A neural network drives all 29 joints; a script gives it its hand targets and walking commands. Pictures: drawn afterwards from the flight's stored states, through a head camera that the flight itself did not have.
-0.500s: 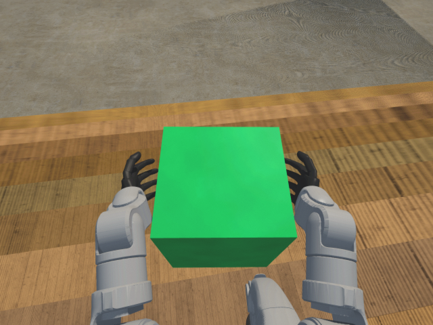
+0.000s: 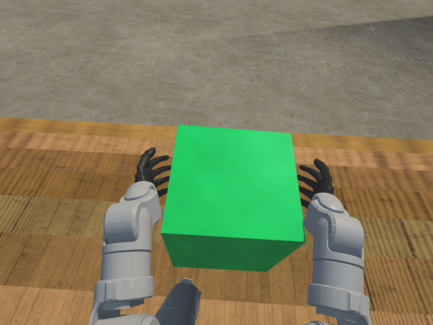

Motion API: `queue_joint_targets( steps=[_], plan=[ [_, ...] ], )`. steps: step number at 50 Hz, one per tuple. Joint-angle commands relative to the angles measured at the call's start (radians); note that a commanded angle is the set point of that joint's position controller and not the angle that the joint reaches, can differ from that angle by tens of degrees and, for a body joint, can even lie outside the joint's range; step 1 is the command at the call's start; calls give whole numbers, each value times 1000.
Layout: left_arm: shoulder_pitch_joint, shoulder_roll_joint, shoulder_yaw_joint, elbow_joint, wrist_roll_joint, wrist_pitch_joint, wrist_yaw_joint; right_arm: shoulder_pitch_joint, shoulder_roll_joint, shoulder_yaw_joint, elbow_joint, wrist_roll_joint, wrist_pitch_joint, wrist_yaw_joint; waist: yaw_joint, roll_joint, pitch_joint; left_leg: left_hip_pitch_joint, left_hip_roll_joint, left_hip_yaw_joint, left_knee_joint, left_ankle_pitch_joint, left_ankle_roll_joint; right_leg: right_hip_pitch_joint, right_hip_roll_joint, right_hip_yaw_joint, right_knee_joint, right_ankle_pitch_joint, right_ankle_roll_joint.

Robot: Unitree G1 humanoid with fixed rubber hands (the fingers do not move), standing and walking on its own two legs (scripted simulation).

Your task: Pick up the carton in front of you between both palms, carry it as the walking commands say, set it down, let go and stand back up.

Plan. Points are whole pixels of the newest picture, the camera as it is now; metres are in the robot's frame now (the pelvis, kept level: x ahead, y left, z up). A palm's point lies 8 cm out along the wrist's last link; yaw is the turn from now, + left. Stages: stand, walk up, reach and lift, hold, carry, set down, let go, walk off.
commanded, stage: carry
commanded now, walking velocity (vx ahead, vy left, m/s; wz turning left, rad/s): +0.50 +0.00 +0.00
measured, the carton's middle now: (226, 205) +0.33 +0.04 +0.00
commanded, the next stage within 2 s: none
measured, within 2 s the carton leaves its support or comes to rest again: neither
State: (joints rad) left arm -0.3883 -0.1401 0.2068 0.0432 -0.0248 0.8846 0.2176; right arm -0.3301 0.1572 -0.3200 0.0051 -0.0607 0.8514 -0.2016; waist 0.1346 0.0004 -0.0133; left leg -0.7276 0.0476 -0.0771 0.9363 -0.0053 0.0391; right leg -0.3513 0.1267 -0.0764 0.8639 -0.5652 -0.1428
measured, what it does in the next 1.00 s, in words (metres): goes down: left foot 0.10 m lower, then right foot 0.10 m lower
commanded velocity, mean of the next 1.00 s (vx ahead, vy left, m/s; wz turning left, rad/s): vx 0.50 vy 0.00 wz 0.00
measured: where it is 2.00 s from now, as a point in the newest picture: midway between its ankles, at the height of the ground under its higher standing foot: (239, 160)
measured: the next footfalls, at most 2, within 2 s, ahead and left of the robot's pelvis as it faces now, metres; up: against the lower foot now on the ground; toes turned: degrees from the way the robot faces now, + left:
left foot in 0.14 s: +0.25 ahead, +0.11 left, -0.10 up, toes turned +1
right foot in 0.52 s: +0.55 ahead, -0.06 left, -0.20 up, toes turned -2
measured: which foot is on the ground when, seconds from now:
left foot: up 0.00-0.12, down 0.14-0.54, up 0.56-0.94, down 0.96-1.00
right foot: down 0.00-0.14, up 0.16-0.50, down 0.52-0.96, up 0.98-1.00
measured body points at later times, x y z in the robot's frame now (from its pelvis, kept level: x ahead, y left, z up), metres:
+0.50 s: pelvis +0.37 +0.02 -0.14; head +0.39 +0.02 +0.31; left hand +0.71 +0.17 -0.07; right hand +0.70 -0.15 -0.06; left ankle +0.21 +0.11 -0.78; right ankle +0.53 -0.07 -0.85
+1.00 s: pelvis +0.74 +0.03 -0.28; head +0.73 +0.03 +0.17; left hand +1.08 +0.17 -0.18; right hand +1.06 -0.15 -0.18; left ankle +0.81 +0.09 -0.99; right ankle +0.57 -0.07 -0.84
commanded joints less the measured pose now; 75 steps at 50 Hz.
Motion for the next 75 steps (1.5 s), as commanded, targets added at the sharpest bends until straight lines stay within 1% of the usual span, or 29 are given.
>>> queue_joint_targets(
  steps=[1,4,7,8,11,17,22,25,26,27,28,30,32,37,41,46,47,48,49,50,53,63,67,68,69,70,71,73,75],
  plan=[
    [-537,-786,-620,-92,-179,-48,-44,-568,665,582,-80,116,-36,0,-4,-53,-294,195,-93,157,-299,227,0,91,-144,240,-155,583,-68],
    [-446,-752,-599,-75,-145,-58,-33,-560,648,613,-104,132,-37,-4,-35,-145,-334,388,-102,191,-338,339,33,92,-161,175,5,563,-38],
    [-434,-706,-570,-77,-98,-57,-23,-486,615,626,-83,119,-26,-7,-248,31,-382,696,-48,166,-512,266,91,-4,-134,47,620,696,47],
    [-410,-689,-553,-64,-72,-49,-22,-460,594,623,-54,114,-21,-14,-216,220,-432,1024,162,-97,-255,734,181,-392,-60,42,830,-52,101],
    [-376,-660,-475,-54,-60,-43,-1,-499,643,676,-63,181,-12,-20,-241,27,-470,1051,287,-520,-296,100,338,-710,-126,211,720,-2,93],
    [-486,-737,-463,-64,-30,-97,-26,-643,801,768,-71,259,-54,37,-200,113,-330,539,162,-230,-324,183,221,-362,-166,78,235,420,106],
    [-464,-688,-522,-137,-42,-123,-19,-523,743,743,-65,240,-82,20,-263,106,-291,478,0,-32,-182,-132,152,-104,-106,-8,-325,914,101],
    [-392,-615,-507,-137,-35,-102,-11,-450,687,723,-55,206,-64,0,-95,108,-382,422,31,73,122,171,78,239,-71,-97,-286,893,59],
    [-376,-602,-506,-142,-37,-91,-8,-458,669,712,-62,196,-55,-10,-12,33,-413,389,16,119,398,210,33,352,-109,-51,-313,800,23],
    [-356,-582,-498,-112,-39,-80,-4,-473,653,692,-69,166,-46,-24,0,-154,-361,233,-95,160,671,-371,-11,423,-218,71,-320,939,8],
    [-353,-552,-514,-86,-59,-69,6,-421,600,646,-40,128,-27,-31,-91,-273,-428,-25,-135,55,756,-614,-24,647,-387,414,-181,1192,-89],
    [-380,-602,-534,-81,-104,-52,9,-428,584,591,-44,120,-15,-44,-33,-150,-426,-204,-73,2,713,-603,-15,584,-441,661,-293,671,-199],
    [-472,-683,-574,-107,-139,-52,-5,-464,617,558,-26,116,-21,-36,-42,-39,-409,-226,-31,-36,549,-535,-3,449,-449,677,-251,693,-219],
    [-574,-808,-628,-115,-178,-90,-53,-536,732,590,-19,126,-69,9,-66,-92,-391,-53,-8,39,211,-212,-12,267,-376,443,-250,839,-144],
    [-465,-770,-623,-87,-152,-122,-48,-507,699,618,-45,127,-104,1,-9,-60,-328,113,-75,137,-318,240,0,186,-178,216,-147,520,-57],
    [-390,-689,-591,-99,-109,-111,-22,-450,607,628,-77,137,-90,-13,-194,-92,-373,604,-107,215,-387,284,64,62,-197,75,222,742,15],
    [-393,-656,-569,-94,-83,-100,-12,-428,590,632,-58,130,-78,-16,-269,64,-377,712,-90,189,-471,222,79,-8,-163,19,505,727,49],
    [-394,-633,-553,-94,-52,-91,1,-406,564,616,-25,134,-61,-12,-249,190,-315,807,35,64,-387,432,88,-229,-72,-4,736,61,75],
    [-343,-603,-510,-62,-33,-73,11,-425,533,616,-20,135,-51,-26,-188,252,-446,1054,222,-345,-303,541,226,-479,-41,105,801,-36,104],
    [-294,-581,-479,-79,-28,-66,19,-434,561,648,-29,169,-43,-28,-220,216,-489,1034,310,-544,-394,95,330,-578,-75,141,784,-16,105],
    [-389,-600,-429,-47,-26,-66,23,-531,655,695,-34,233,-31,-15,-210,-20,-357,818,234,-485,-284,321,295,-619,-156,168,527,48,109],
    [-483,-702,-507,-100,-41,-129,-18,-528,744,724,-45,237,-92,26,-257,106,-300,450,-15,-72,-228,-23,157,-124,-79,-30,-284,871,83],
    [-416,-637,-521,-110,-46,-108,-12,-470,687,705,-33,192,-74,3,-42,54,-389,379,19,54,164,298,63,298,-68,-58,-314,806,51],
    [-395,-626,-518,-105,-47,-100,-12,-505,671,680,-53,169,-68,-8,37,-67,-359,293,-49,116,531,78,15,375,-130,-3,-406,799,0],
    [-360,-596,-515,-79,-53,-89,-6,-474,639,656,-45,138,-55,-21,10,-156,-335,79,-149,142,698,-572,-4,510,-255,163,-295,1031,-30],
    [-393,-558,-527,-87,-76,-82,9,-427,598,621,-27,122,-39,-27,-76,-232,-393,-122,-131,26,651,-553,-9,649,-402,489,-201,1213,-138],
    [-384,-580,-542,-79,-90,-73,19,-402,569,590,-9,118,-30,-38,-40,-197,-410,-203,-93,-5,606,-508,-1,597,-425,648,-260,924,-198],
    [-441,-645,-564,-84,-128,-55,11,-428,575,546,5,111,-29,-41,-62,43,-367,-187,-38,-13,430,-502,-23,417,-407,650,-291,728,-216],
    [-551,-721,-599,-113,-161,-54,-11,-450,630,519,40,99,-34,-27,-70,7,-326,-82,-13,-8,204,-437,-41,264,-416,634,-321,733,-215]
  ],
)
